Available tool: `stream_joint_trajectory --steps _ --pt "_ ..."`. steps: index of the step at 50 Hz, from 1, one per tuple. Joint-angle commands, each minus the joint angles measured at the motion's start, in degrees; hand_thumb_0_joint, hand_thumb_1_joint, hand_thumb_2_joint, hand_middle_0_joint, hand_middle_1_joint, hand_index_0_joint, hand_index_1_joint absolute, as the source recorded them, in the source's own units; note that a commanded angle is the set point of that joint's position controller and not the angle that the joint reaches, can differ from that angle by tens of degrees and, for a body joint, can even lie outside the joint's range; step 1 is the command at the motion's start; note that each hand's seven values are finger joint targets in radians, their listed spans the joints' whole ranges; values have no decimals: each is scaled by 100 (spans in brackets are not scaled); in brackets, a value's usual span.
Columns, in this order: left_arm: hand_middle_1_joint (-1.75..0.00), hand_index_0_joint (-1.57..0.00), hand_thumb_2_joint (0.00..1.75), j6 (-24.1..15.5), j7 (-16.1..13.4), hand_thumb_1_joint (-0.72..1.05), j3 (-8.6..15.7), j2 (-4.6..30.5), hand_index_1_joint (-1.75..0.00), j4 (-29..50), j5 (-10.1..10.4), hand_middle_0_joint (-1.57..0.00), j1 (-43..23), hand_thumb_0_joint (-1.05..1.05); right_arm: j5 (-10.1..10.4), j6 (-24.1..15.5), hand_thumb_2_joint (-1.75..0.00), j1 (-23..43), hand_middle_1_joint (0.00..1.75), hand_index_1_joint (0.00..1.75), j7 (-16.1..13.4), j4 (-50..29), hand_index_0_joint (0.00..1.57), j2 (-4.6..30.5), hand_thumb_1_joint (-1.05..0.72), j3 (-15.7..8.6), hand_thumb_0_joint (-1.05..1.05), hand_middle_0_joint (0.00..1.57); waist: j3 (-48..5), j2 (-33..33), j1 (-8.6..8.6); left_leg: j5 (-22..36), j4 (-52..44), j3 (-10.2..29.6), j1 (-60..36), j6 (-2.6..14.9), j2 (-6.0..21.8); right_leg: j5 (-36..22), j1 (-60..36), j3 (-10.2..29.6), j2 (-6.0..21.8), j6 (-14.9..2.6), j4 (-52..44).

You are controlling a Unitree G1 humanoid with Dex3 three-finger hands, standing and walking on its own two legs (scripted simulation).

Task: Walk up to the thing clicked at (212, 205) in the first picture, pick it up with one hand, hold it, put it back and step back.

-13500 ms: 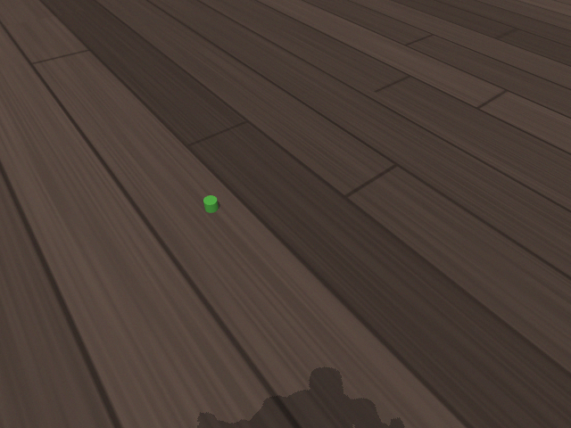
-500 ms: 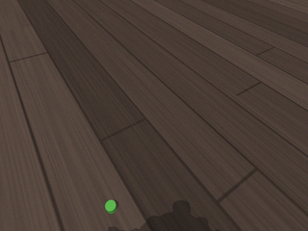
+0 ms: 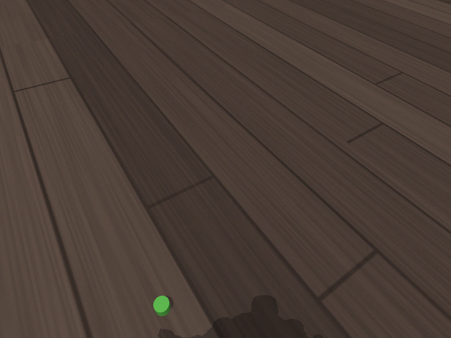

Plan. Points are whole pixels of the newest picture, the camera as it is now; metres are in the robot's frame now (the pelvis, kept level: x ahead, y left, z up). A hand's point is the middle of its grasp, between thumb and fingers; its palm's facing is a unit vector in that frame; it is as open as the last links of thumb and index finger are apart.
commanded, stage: stand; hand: left
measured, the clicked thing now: (162, 305) +0.40 +0.23 -0.76
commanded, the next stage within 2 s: rise first in 1.34 s
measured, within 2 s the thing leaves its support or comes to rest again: neither
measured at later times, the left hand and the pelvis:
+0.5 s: hand out of the picture +0.08 +0.25 -0.16, palm faces -0.02 -0.94 -0.35, open 7.3 cm; pelvis +0.00 +0.00 +0.00, yaw +0 degrees
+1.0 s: hand out of the picture +0.07 +0.25 -0.16, palm faces -0.03 -0.94 -0.35, open 7.3 cm; pelvis +0.00 +0.00 +0.00, yaw +0 degrees
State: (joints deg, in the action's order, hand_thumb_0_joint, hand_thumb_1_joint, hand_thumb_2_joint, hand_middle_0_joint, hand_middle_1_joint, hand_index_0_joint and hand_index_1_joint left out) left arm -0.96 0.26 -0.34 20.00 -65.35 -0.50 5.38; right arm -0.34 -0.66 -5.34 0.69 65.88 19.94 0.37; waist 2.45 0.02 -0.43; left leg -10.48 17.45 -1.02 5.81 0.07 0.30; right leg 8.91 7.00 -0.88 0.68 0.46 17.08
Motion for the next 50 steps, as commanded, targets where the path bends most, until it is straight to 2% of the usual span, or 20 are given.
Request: stream_joint_trajectory --steps 1,3,5,11,17,24,31,35,37,40,45,48,50 --pt "-30 -20 90 -124 -66 90 246 1221 -30 332 16 -20 -228 0 -16 -154 -90 212 30 30 -99 -331 20 1224 -90 -234 0 20 -589 -10 22 1115 -250 582 -66 89 767 -925 -290 542 721 -148 -135" --pt "-30 -20 90 -126 -69 90 240 1199 -30 323 13 -20 -191 0 -5 -159 -90 234 30 30 -108 -337 20 1259 -90 -245 0 20 -633 -49 31 1302 -218 591 -149 96 792 -1095 -312 521 723 -147 -110" --pt "-30 -20 90 -120 -70 90 249 1212 -30 314 26 -20 -226 0 -7 -153 -90 204 30 30 -111 -326 20 1229 -90 -230 0 20 -561 -26 19 1155 -240 568 -78 99 765 -1003 -351 542 740 -139 -150" --pt "-30 -20 90 -106 -73 90 241 1201 -30 314 13 -20 -182 0 -3 -144 -90 234 30 30 -122 -347 20 1242 -90 -240 0 20 -567 50 47 1372 -224 595 -176 83 795 -1115 -337 486 721 -145 -110" --pt "-30 -20 90 -83 -80 90 253 1207 -30 307 15 -20 -184 0 -4 -130 -90 246 30 30 -126 -351 20 1251 -90 -239 0 20 -450 -29 45 1032 -307 582 -76 76 755 -803 -293 508 723 -145 -189" --pt "-30 -20 90 -97 -80 90 254 1209 -30 335 6 -20 -195 0 -3 -133 -90 221 30 30 -121 -379 20 1256 -90 -236 0 20 -522 -42 35 1109 -266 578 -131 99 764 -932 -368 525 755 -152 -182" --pt "-30 -20 90 -89 -71 90 246 1202 -30 334 8 -20 -136 0 -10 -138 -90 218 30 30 -117 -374 20 1233 -90 -230 0 20 -415 -21 48 852 -331 605 -105 74 751 -586 -185 508 708 -149 -235" --pt "-30 -20 90 -94 -81 90 257 1240 -30 355 -9 -20 -179 0 -9 -125 -90 191 30 30 -115 -387 20 1234 -90 -236 0 20 -508 20 14 851 -282 586 -124 114 762 -720 -273 542 749 -158 -221" --pt "-30 -20 90 -96 -77 90 242 1206 -30 336 11 -20 -133 0 -7 -125 -90 159 30 30 -115 -368 20 1252 -90 -223 0 20 -375 -43 25 797 -333 603 -29 100 732 -674 -234 538 729 -141 -254" --pt "-30 -20 90 -96 -75 90 252 1221 -30 348 9 -20 -135 0 -15 -133 -90 153 30 30 -120 -381 20 1255 -90 -231 0 20 -500 -32 44 991 -280 596 -136 110 768 -797 -281 539 744 -175 -161" --pt "-30 -20 90 -91 -72 90 229 1187 -30 339 12 -20 -91 0 -6 -134 -90 183 30 30 -119 -375 20 1259 -90 -223 0 20 -338 12 69 933 -319 625 -79 83 752 -668 -160 521 708 -148 -215" --pt "-30 -20 90 -93 -85 90 247 1250 -30 354 3 -20 -156 0 -23 -122 -90 99 30 30 -119 -374 20 1211 -90 -224 0 20 -382 87 18 874 -302 607 -36 86 741 -676 -211 546 733 -154 -218" --pt "-30 -20 90 -84 -72 90 242 1229 -30 342 11 -20 -88 0 -18 -128 -90 91 30 30 -120 -353 20 1248 -90 -222 0 20 -377 -85 29 650 -348 603 -49 90 729 -515 -182 563 728 -156 -246"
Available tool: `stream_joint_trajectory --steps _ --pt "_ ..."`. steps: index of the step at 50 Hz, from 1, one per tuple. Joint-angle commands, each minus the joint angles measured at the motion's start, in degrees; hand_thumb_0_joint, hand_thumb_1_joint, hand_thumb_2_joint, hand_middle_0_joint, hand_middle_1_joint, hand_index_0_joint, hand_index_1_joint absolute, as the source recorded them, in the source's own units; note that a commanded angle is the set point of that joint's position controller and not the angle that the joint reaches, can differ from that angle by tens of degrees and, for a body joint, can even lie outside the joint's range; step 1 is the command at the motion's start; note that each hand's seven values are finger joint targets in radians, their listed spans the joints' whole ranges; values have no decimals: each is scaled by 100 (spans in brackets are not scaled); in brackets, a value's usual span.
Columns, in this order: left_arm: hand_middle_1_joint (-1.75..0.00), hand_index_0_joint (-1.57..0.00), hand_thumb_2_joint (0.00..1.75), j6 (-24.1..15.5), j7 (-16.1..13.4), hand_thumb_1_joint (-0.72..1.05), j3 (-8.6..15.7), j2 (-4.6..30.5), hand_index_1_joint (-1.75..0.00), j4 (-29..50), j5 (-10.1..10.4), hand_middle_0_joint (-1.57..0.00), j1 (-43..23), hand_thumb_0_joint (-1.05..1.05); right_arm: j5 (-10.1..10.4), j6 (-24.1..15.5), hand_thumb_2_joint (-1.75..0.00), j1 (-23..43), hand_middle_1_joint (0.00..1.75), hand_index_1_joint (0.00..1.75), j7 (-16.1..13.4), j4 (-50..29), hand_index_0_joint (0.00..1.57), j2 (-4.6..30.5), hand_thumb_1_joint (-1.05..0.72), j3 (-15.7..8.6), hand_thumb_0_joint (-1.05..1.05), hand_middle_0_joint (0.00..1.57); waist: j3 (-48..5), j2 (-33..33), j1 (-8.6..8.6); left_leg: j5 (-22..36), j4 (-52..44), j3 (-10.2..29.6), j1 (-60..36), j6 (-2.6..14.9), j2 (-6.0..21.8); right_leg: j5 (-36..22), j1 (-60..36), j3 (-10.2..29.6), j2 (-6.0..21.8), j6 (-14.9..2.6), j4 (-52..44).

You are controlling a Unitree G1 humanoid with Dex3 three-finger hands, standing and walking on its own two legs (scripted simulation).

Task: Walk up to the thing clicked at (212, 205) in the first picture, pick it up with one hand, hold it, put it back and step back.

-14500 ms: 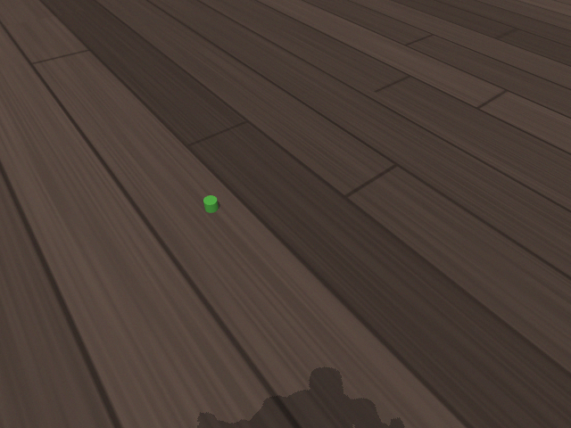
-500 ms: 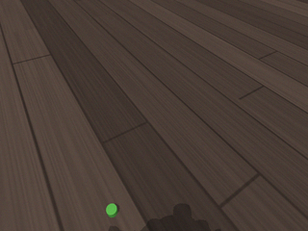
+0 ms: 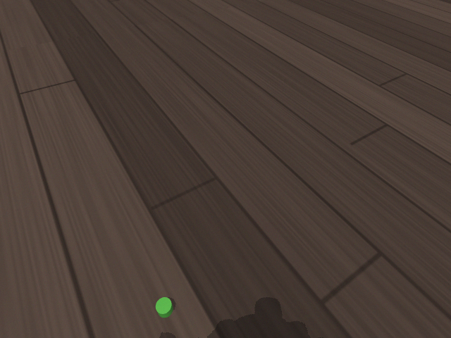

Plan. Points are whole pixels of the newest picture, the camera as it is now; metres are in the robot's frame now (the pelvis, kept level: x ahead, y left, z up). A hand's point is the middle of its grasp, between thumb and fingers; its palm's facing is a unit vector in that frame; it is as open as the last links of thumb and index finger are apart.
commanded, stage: stand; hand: left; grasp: from above
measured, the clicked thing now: (164, 307) +0.39 +0.23 -0.76
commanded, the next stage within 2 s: rise first in 0.34 s
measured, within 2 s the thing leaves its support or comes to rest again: neither
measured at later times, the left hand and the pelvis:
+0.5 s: hand out of the picture +0.09 +0.25 -0.16, palm faces +0.01 -0.94 -0.35, open 7.4 cm; pelvis +0.00 +0.00 +0.00, yaw +1 degrees
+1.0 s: hand out of the picture +0.13 +0.26 -0.23, palm faces -0.13 -0.89 -0.43, open 13.6 cm; pelvis -0.01 +0.01 -0.08, yaw +0 degrees
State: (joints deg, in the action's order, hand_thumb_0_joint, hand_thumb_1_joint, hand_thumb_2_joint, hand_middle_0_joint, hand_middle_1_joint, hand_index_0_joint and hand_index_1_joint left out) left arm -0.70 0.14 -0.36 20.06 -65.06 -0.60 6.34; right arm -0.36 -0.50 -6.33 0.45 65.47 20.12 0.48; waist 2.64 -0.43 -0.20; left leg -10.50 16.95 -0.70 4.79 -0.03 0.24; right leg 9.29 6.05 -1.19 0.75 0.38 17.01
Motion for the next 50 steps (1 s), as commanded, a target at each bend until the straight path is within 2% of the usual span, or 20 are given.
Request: stream_joint_trajectory --steps 1,3,10,21,22,23,24,25,26,28,29,30,32,33,36,40,43,45,46,50 --pt "-30 -20 90 -111 -67 90 242 1236 -30 329 13 -20 -224 0 -20 -139 -90 234 30 30 -91 -331 20 1223 -90 -234 0 20 -415 31 17 786 -289 594 77 96 755 -605 -148 552 706 -155 -194" --pt "-30 -20 90 -106 -69 90 251 1250 -30 308 20 -20 -232 0 -19 -139 -90 182 30 30 -91 -322 20 1201 -90 -228 0 20 -417 73 3 660 -311 582 109 104 736 -558 -156 573 721 -155 -200" --pt "-30 -20 90 -116 -67 90 239 1204 -30 327 7 -20 -200 0 -13 -155 -90 248 30 30 -100 -350 20 1253 -90 -246 0 20 -496 10 39 1079 -220 593 -3 103 762 -904 -182 551 734 -157 -149" --pt "-30 -20 90 -130 -69 90 240 1214 -30 324 18 -20 -144 0 -2 -143 -90 191 30 30 -96 -366 20 1230 -90 -240 0 20 -481 9 38 1130 -186 564 -57 123 763 -1055 -232 555 747 -161 -175" --pt "-38 -16 97 -131 -77 82 246 1229 -38 325 18 -17 -179 0 -2 -143 -92 178 30 30 -97 -375 20 1208 -93 -239 0 20 -486 41 9 1143 -211 575 -25 106 757 -1048 -259 532 737 -156 -167" --pt "-46 -17 99 -653 -179 74 370 356 -46 2336 297 -22 -2190 0 353 -409 -92 3 30 30 -226 -1970 20 333 -97 -87 0 20 49 -103 -658 255 254 -137 758 81 -47 -525 1142 59 -32 -93 222" --pt "-52 -18 95 -580 -191 66 413 572 -54 2036 271 -23 -2841 0 364 -404 -91 -215 30 30 -268 -1708 20 432 -94 -64 0 20 -270 114 -504 92 360 -106 713 110 -72 -278 847 -3 -14 -72 288" --pt "-56 -17 97 -272 -205 59 662 906 -61 618 159 -21 -1621 0 350 -321 -91 -444 30 30 -291 -1546 20 566 -93 -97 0 20 -37 297 -399 -75 458 -122 980 130 -132 -9 962 -64 -53 -114 317" --pt "-64 -16 94 -220 -113 51 767 989 -68 538 102 -18 -1278 0 343 -276 -91 -449 30 30 -280 -1749 20 593 -92 -201 0 20 -34 369 -209 20 674 -123 1188 115 -82 33 1119 -97 -84 -123 502" --pt "-80 -13 92 -277 -11 36 1065 1504 -82 1023 -133 -12 -1773 0 249 -321 -90 -608 30 30 -332 -1978 20 606 -89 -384 0 20 -1044 197 -143 315 1047 -99 1152 113 -102 -336 1027 -24 -34 -120 896" --pt "-88 -12 92 -230 70 28 1142 1483 -89 902 -297 -10 -1398 0 190 -350 -90 -661 30 30 -304 -2133 20 580 -91 -442 0 20 -1354 65 -118 519 1296 -89 1282 96 -127 -575 1012 -12 -21 -120 1177" --pt "-96 -10 93 -136 150 20 1146 1249 -96 460 -461 -7 -690 0 136 -348 -91 -795 30 30 -260 -2176 20 558 -94 -491 0 20 -1474 99 -25 654 1545 -55 1543 73 -155 -673 1078 -20 -27 -137 1443" --pt "-105 -8 97 -49 180 4 1290 1279 -102 906 -654 -5 -402 0 144 -343 -92 -817 30 30 -223 -2510 20 521 -96 -564 0 20 -1939 -131 213 881 1778 -69 1623 37 -197 -806 1001 3 -43 -174 1700" --pt "-107 -8 97 27 143 -4 1287 1214 -104 1050 -704 -4 -331 0 156 -349 -91 -765 30 30 -216 -2672 20 491 -95 -572 0 20 -1963 -248 241 876 1789 -51 1686 0 -203 -720 1016 -23 -64 -183 1738" --pt "-108 -9 98 347 30 -28 1028 890 -106 1506 -845 -7 -624 0 200 -333 -92 -608 30 30 -180 -3057 20 438 -96 -549 0 20 -1620 -228 95 485 1937 20 2059 -26 -132 -226 1612 -78 -121 -203 1871" --pt "-108 -9 98 607 -81 -55 1035 786 -107 1924 -933 -9 -392 0 197 -428 -91 -518 30 30 -118 -3423 20 375 -94 -560 0 20 -1430 23 37 -173 2437 90 2761 4 -58 468 2392 -138 -171 -187 2363" --pt "-108 -8 98 556 -140 -57 1091 771 -107 2443 -1091 -8 -417 0 162 -556 -91 -626 30 30 -118 -3548 20 317 -92 -609 0 20 -1763 48 -32 -273 2977 107 3088 27 -43 566 2876 -122 -156 -175 2917" --pt "-107 -8 98 464 -188 -58 1231 923 -107 2978 -1187 -8 -407 0 133 -651 -91 -649 30 30 -133 -3648 20 279 -91 -629 0 20 -2038 -64 -27 -247 3316 106 3256 33 -32 544 3127 -91 -142 -174 3270" --pt "-107 -8 98 450 -191 -57 1147 819 -107 3065 -1230 -8 -229 0 122 -691 -91 -642 30 30 -143 -3673 20 249 -92 -618 0 20 -2065 -139 -45 -231 3451 102 3337 24 -22 539 3304 -86 -135 -176 3440" --pt "-108 -7 99 492 -220 -57 1211 867 -108 3861 -1440 -8 398 0 95 -784 -91 -637 30 30 -188 -3839 20 269 -93 -663 0 20 -2475 -454 -15 60 3745 193 3357 -28 33 451 3697 -97 -145 -206 3923"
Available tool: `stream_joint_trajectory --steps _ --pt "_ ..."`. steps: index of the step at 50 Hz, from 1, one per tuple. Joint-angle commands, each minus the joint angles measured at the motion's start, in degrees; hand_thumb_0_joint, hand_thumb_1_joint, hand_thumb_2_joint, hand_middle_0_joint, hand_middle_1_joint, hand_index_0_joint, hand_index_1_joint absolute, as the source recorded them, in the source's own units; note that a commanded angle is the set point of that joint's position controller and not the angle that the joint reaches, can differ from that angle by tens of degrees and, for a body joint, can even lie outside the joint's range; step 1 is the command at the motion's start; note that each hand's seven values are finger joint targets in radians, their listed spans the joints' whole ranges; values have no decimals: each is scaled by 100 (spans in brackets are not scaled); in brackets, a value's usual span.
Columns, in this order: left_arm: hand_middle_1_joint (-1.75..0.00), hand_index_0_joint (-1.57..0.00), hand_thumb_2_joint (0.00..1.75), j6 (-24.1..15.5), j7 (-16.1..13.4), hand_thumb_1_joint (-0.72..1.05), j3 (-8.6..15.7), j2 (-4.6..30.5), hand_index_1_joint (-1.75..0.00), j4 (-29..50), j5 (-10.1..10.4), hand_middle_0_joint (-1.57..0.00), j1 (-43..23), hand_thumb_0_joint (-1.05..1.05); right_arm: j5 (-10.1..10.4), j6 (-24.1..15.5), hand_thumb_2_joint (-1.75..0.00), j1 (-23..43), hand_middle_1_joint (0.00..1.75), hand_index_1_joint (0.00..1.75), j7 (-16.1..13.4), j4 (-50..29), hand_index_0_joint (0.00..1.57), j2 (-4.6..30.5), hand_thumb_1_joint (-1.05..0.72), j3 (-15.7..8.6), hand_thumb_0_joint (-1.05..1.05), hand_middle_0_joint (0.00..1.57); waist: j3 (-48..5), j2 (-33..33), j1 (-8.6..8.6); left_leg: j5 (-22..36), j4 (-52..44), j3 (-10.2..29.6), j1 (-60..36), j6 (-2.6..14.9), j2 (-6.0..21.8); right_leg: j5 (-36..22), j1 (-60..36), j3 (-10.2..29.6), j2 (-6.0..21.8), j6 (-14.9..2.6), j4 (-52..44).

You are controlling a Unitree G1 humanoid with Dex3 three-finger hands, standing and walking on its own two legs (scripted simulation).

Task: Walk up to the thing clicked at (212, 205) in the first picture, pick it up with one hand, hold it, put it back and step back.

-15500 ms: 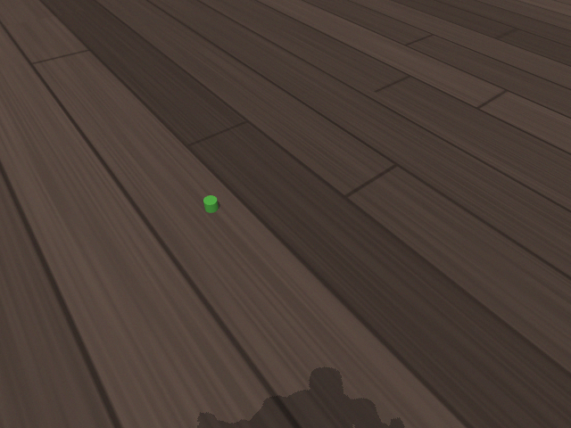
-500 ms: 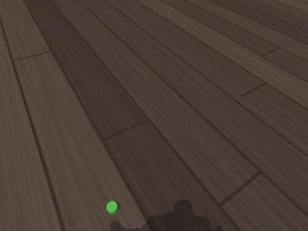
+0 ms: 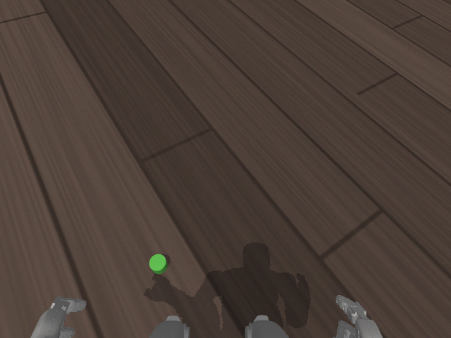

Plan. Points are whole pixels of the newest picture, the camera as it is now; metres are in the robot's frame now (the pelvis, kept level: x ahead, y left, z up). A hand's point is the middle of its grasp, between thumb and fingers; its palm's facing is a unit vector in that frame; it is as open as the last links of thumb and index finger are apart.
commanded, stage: rise first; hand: left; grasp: from above
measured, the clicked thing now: (158, 264) +0.41 +0.22 -0.68
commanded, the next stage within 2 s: none
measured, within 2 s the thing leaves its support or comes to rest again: neither
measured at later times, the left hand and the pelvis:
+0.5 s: hand (98, 322) +0.18 +0.27 -0.29, palm faces -0.41 -0.62 -0.67, open 14.1 cm; pelvis -0.03 -0.01 -0.15, yaw +0 degrees
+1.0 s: hand (118, 291) +0.27 +0.29 -0.45, palm faces -0.48 -0.22 -0.85, open 14.0 cm; pelvis -0.09 +0.00 -0.30, yaw -2 degrees
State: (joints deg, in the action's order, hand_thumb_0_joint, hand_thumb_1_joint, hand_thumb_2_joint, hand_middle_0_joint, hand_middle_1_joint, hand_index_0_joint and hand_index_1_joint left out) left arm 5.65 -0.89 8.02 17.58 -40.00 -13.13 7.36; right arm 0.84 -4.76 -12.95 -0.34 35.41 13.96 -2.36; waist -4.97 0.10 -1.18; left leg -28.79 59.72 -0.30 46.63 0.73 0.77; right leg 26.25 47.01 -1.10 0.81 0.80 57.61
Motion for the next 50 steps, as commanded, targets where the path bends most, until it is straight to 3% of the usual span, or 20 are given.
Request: stream_joint_trajectory --steps 1,8,10,12,15,16,20,22,25,26,28,32,35,37,38,39,42,43,46,50 --pt "-107 -7 99 -89 -107 -59 293 1046 -108 1442 -214 -8 395 0 -30 -369 -91 62 30 30 -102 -864 20 877 -93 -365 0 20 -1643 -496 59 1862 -470 213 -697 -111 -6 -1200 -283 -130 -151 -245 -37" --pt "-107 -9 96 215 -117 -58 226 972 -107 2086 -422 -8 934 0 -35 -453 -91 175 30 30 -68 -1033 20 881 -95 -367 0 20 -1942 -371 -14 1959 232 323 -113 -56 4 -1182 310 -143 -152 -245 586" --pt "-108 -9 96 216 -130 -58 181 1021 -107 2162 -531 -8 621 0 -36 -491 -91 252 30 30 -57 -1065 20 882 -94 -336 0 20 -1865 -377 -84 1789 475 315 221 -52 -5 -1086 632 -128 -136 -251 804" --pt "-107 -8 96 109 -142 -57 162 1124 -107 2073 -719 -8 196 0 -39 -559 -91 355 30 30 -51 -1106 20 884 -93 -331 0 20 -1763 -283 -172 1454 853 304 737 -20 -32 -905 1078 -121 -127 -240 1094" --pt "-107 -7 96 -164 -157 -55 206 1292 -106 1649 -1051 -7 -231 0 -54 -665 -90 441 30 30 -3 -1066 20 937 -89 -333 0 20 -1773 -245 -173 854 1341 271 1457 -12 -85 -476 1702 -76 -91 -238 1595" --pt "-107 -7 95 -277 -179 -53 276 1409 -107 1575 -1201 -6 -321 0 -54 -696 -89 463 30 30 12 -1040 20 994 -88 -364 0 20 -1887 -314 -93 741 1451 284 1594 -32 -96 -371 1874 -66 -84 -244 1787" --pt "-109 -6 96 -787 -289 -51 49 1471 -107 1350 -1750 -5 -814 0 -63 -787 -89 508 30 30 83 -884 20 1094 -85 -409 0 20 -2610 -607 -97 885 2144 336 1933 -78 -106 -430 2723 -71 -92 -256 2623" --pt "-108 -7 96 -1031 -429 -52 362 1964 -107 1347 -1983 -7 -1123 0 -48 -796 -89 510 30 30 118 -767 20 1166 -87 -434 0 20 -3037 -737 34 1160 2568 291 2129 -58 -122 -615 3003 -36 -90 -266 2981" --pt "-107 -7 99 -1214 -619 -57 364 2083 -107 916 -2367 -7 -1341 0 -38 -760 -90 510 30 30 172 -621 20 1213 -90 -450 0 20 -3272 -631 50 1254 3071 258 2655 -26 -154 -739 3365 -57 -87 -271 3417" --pt "-107 -8 99 -1250 -673 -56 312 2042 -107 844 -2455 -8 -1539 0 -41 -747 -90 493 30 30 185 -564 20 1222 -90 -481 0 20 -3331 -598 30 1180 3203 249 2815 -18 -162 -702 3483 -66 -89 -270 3507" --pt "-105 -8 101 -1296 -782 -58 489 2332 -106 592 -2670 -9 -1887 0 -44 -697 -90 421 30 30 216 -463 20 1244 -91 -520 0 20 -3568 -435 102 1048 3531 149 3173 24 -193 -651 3499 -42 -94 -249 3619" --pt "-104 -8 101 -1444 -851 -56 396 2442 -105 225 -3013 -9 -2715 0 -105 -647 -90 346 30 30 286 -273 20 1254 -90 -575 0 20 -3913 -223 59 605 4119 71 3878 75 -221 -327 3754 -45 -89 -224 3956" --pt "-102 -8 102 -1592 -890 -53 509 2877 -103 111 -3327 -9 -3272 0 -125 -592 -90 212 30 30 291 -132 20 1316 -87 -625 0 20 -4352 -250 100 475 4378 35 4081 68 -214 -211 3750 -75 -81 -208 4201" --pt "-100 -9 100 -1689 -945 -50 569 3078 -101 -39 -3513 -10 -3646 0 -154 -531 -89 178 30 30 289 -67 20 1309 -87 -616 0 20 -4298 -73 67 199 4555 2 4470 106 -220 10 3792 -76 -86 -189 4278" --pt "-102 -8 101 -1740 -949 -51 430 2938 -103 -97 -3578 -8 -3833 0 -162 -513 -89 131 30 30 292 -18 20 1294 -87 -619 0 20 -4224 -91 -19 38 4614 5 4566 114 -223 170 3989 -92 -93 -193 4306" --pt "-101 -8 101 -1801 -967 -51 422 3042 -102 -91 -3616 -9 -4185 0 -175 -496 -90 116 30 30 296 12 20 1303 -87 -618 0 20 -4208 -125 -82 -171 4645 11 4666 120 -230 415 4102 -103 -99 -200 4340" --pt "-104 -6 103 -1923 -1044 -54 346 3091 -104 -484 -3868 -6 -4441 0 -201 -422 -90 44 30 30 299 120 20 1321 -87 -617 0 20 -4021 -213 -112 -587 4765 19 4910 124 -248 885 4481 -164 -120 -221 4474" --pt "-103 -6 103 -1960 -1088 -54 433 3244 -104 -611 -3950 -6 -4483 0 -218 -389 -90 41 30 30 305 126 20 1320 -88 -607 0 20 -4041 -188 -71 -635 4824 20 4973 136 -257 949 4486 -174 -130 -222 4525" --pt "-103 -6 104 -2065 -1223 -54 255 3216 -103 -935 -4191 -6 -4847 0 -259 -303 -90 73 30 30 344 187 20 1311 -88 -554 0 20 -3612 -321 -184 -1078 4879 101 5267 150 -278 1383 4999 -251 -140 -249 4685" --pt "-101 -6 104 -2168 -1489 -55 201 3358 -101 -1366 -4598 -6 -5250 0 -318 -149 -90 57 30 30 406 259 20 1372 -89 -473 0 20 -3383 -667 -244 -1281 4860 278 5223 124 -269 1369 5583 -409 -124 -291 5014"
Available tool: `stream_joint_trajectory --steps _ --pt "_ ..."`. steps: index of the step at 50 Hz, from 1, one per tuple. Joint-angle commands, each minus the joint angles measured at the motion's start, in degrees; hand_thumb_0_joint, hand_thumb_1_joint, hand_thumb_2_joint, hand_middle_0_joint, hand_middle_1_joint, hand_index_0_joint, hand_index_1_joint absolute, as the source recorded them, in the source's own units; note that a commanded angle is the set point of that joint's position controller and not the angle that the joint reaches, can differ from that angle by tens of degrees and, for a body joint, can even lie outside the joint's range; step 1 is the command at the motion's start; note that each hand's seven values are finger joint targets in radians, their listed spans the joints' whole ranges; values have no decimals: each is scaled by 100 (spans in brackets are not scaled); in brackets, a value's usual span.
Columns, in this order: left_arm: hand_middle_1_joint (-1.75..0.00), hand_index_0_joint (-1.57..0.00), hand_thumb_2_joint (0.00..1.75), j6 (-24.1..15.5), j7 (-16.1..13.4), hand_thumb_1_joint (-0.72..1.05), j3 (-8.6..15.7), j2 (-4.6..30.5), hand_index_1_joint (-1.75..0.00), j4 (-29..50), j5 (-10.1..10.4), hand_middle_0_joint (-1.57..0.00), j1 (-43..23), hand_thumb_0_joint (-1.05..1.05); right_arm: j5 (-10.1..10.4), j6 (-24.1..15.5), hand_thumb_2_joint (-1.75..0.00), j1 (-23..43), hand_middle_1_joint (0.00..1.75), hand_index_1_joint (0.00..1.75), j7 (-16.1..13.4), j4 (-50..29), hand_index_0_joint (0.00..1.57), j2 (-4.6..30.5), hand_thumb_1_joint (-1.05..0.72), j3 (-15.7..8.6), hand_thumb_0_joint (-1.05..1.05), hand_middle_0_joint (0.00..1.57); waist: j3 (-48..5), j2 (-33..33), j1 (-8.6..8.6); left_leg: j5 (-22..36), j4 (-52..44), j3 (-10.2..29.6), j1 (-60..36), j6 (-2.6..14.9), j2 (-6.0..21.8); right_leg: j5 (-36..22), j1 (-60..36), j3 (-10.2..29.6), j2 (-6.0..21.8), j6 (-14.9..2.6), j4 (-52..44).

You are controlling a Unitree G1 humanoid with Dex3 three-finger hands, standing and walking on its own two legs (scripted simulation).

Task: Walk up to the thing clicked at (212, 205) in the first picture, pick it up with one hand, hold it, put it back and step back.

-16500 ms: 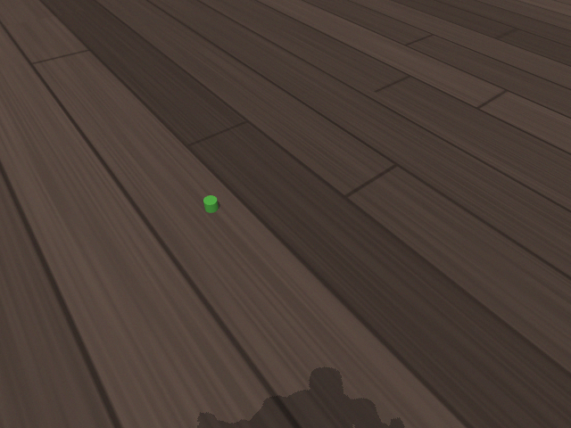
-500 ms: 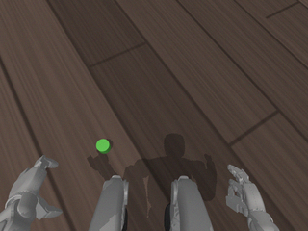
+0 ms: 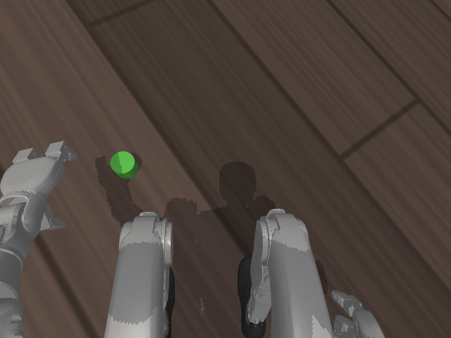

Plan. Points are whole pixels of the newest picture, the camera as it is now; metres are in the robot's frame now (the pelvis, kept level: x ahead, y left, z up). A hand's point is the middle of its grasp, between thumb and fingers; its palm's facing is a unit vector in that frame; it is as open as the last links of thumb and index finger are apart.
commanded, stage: rise first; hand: left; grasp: from above
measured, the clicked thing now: (124, 165) +0.49 +0.24 -0.37
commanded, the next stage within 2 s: approach in 1.24 s
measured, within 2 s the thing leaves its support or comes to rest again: neither
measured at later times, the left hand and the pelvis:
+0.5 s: hand (73, 183) +0.40 +0.30 -0.21, palm faces -0.48 -0.06 -0.87, open 13.9 cm; pelvis +0.01 +0.00 -0.04, yaw -1 degrees
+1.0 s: hand (83, 178) +0.42 +0.30 -0.25, palm faces -0.47 -0.05 -0.88, open 13.8 cm; pelvis +0.02 +0.00 -0.06, yaw -1 degrees
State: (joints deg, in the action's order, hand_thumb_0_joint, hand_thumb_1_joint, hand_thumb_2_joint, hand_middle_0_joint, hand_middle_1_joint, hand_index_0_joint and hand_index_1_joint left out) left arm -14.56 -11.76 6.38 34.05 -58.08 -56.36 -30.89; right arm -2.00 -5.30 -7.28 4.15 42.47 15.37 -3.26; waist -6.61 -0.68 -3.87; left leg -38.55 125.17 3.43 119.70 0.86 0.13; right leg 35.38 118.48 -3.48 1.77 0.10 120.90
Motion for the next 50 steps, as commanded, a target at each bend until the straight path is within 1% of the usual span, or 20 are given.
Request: stream_joint_trajectory --steps 1,3,6,8,10,12,13,17,19,20,22,23,26,27,29,31,33,37,41,50 --pt "-99 -6 105 -155 -473 -56 300 1655 -100 444 -377 -6 -1571 0 -40 -59 -90 -532 30 30 -25 -426 20 1240 -89 -368 0 20 -3269 -825 8 -204 -1706 -45 -2248 74 -192 297 -1380 -212 -209 -239 -1195" --pt "-98 -5 105 -133 -613 -56 148 1518 -99 169 -557 -6 -1625 0 -75 -15 -90 -550 30 30 2 -364 20 1295 -89 -369 0 20 -3219 -994 -73 -142 -1685 36 -2403 40 -164 159 -1122 -290 -192 -249 -1029" --pt "-96 -6 105 -120 -807 -56 259 1723 -97 10 -768 -7 -1888 0 -125 44 -90 -625 30 30 50 -267 20 1347 -89 -338 0 20 -3398 -1243 -80 242 -1594 120 -2586 -16 -153 -147 -906 -337 -152 -245 -783" --pt "-96 -5 105 -110 -892 -57 126 1602 -97 -11 -900 -7 -2132 0 -165 61 -90 -696 30 30 90 -201 20 1373 -90 -344 0 20 -3608 -1436 -154 614 -1504 169 -2831 -64 -129 -419 -788 -358 -122 -247 -630" --pt "-94 -7 103 -80 -999 -55 118 1573 -95 -234 -1034 -8 -2179 0 -200 84 -90 -783 30 30 113 -158 20 1395 -90 -356 0 20 -3607 -1398 -207 852 -1400 161 -2829 -75 -131 -575 -746 -365 -111 -248 -566" --pt "-93 -7 103 -87 -1082 -55 130 1536 -95 -392 -1094 -9 -2269 0 -241 93 -90 -821 30 30 153 -147 20 1390 -90 -364 0 20 -3577 -1285 -262 860 -1292 139 -2634 -41 -154 -604 -754 -368 -113 -224 -545" --pt "-93 -8 101 -59 -1103 -53 87 1489 -94 -650 -1151 -10 -2075 0 -249 108 -90 -837 30 30 166 -144 20 1369 -90 -357 0 20 -3504 -1178 -231 850 -1263 95 -2624 -27 -165 -582 -778 -367 -123 -236 -572" --pt "-91 -13 96 -69 -1216 -48 103 1594 -91 -868 -1289 -14 -2312 0 -343 121 -90 -799 30 30 220 -165 20 1312 -90 -327 0 20 -3394 -901 -319 611 -988 -103 -2115 83 -223 -437 -998 -303 -153 -212 -666" --pt "-91 -13 96 -102 -1274 -48 189 1781 -91 -954 -1351 -14 -2329 0 -367 125 -90 -753 30 30 232 -148 20 1284 -90 -308 0 20 -3383 -762 -267 513 -871 -191 -1911 132 -234 -342 -1108 -280 -187 -206 -701" --pt "-90 -14 96 -119 -1292 -47 183 1739 -91 -903 -1380 -15 -2445 0 -386 121 -90 -795 30 30 235 -142 20 1287 -90 -319 0 20 -3447 -731 -334 534 -808 -210 -1916 142 -239 -372 -1114 -266 -178 -194 -698" --pt "-92 -13 96 -192 -1339 -48 186 1803 -92 -821 -1436 -14 -2633 0 -422 114 -90 -802 30 30 253 -122 20 1278 -90 -281 0 20 -3552 -916 -313 611 -719 -232 -1842 143 -242 -443 -1134 -267 -187 -191 -573" --pt "-92 -14 95 -212 -1366 -47 277 1869 -92 -836 -1488 -14 -2592 0 -434 113 -90 -860 30 30 257 -102 20 1316 -90 -304 0 20 -3720 -887 -312 727 -686 -181 -2010 136 -221 -537 -1089 -295 -185 -183 -513" --pt "-91 -13 96 -272 -1462 -48 198 1815 -92 -948 -1615 -14 -2636 0 -457 127 -90 -820 30 30 264 -61 20 1293 -90 -287 0 20 -3591 -964 -344 677 -661 -173 -1961 122 -221 -483 -908 -326 -207 -212 -447" --pt "-90 -14 95 -306 -1502 -47 222 1837 -91 -990 -1637 -15 -2716 0 -475 131 -90 -826 30 30 269 -51 20 1313 -90 -298 0 20 -3565 -965 -398 620 -622 -178 -1849 135 -225 -443 -878 -327 -209 -202 -428" --pt "-92 -13 96 -304 -1562 -48 246 1787 -92 -1187 -1675 -14 -2505 0 -511 125 -90 -822 30 30 285 -15 20 1294 -90 -291 0 20 -3441 -1005 -367 580 -652 -137 -1893 120 -212 -374 -744 -354 -191 -197 -327" --pt "-93 -12 97 -338 -1620 -49 271 1825 -93 -1027 -1693 -13 -2718 0 -522 116 -90 -845 30 30 287 12 20 1311 -90 -297 0 20 -3653 -1156 -380 749 -612 -118 -2029 104 -210 -516 -691 -371 -199 -190 -242" --pt "-95 -12 97 -301 -1679 -49 251 1732 -95 -1050 -1683 -12 -2647 0 -546 115 -90 -847 30 30 300 20 20 1288 -90 -313 0 20 -3636 -1187 -365 796 -602 -112 -2093 92 -200 -558 -666 -383 -194 -193 -210" --pt "-92 -13 96 -237 -1756 -48 365 1838 -93 -1086 -1689 -14 -2614 0 -562 105 -90 -922 30 30 315 55 20 1325 -90 -356 0 20 -3737 -1103 -377 907 -504 -144 -2061 105 -204 -693 -741 -352 -201 -205 -190" --pt "-92 -14 96 -198 -1788 -48 376 1890 -93 -1087 -1664 -14 -2675 0 -579 99 -90 -920 30 30 315 60 20 1257 -90 -341 0 20 -3642 -942 -396 857 -384 -244 -1696 152 -218 -703 -950 -291 -214 -202 -234" --pt "-94 -14 95 -140 -1783 -47 453 1821 -94 -1236 -1674 -13 -2500 0 -619 104 -90 -1006 30 30 349 111 20 1305 -90 -359 0 20 -3783 -1015 -417 1250 -296 -182 -1959 120 -204 -1009 -921 -318 -195 -181 -109"
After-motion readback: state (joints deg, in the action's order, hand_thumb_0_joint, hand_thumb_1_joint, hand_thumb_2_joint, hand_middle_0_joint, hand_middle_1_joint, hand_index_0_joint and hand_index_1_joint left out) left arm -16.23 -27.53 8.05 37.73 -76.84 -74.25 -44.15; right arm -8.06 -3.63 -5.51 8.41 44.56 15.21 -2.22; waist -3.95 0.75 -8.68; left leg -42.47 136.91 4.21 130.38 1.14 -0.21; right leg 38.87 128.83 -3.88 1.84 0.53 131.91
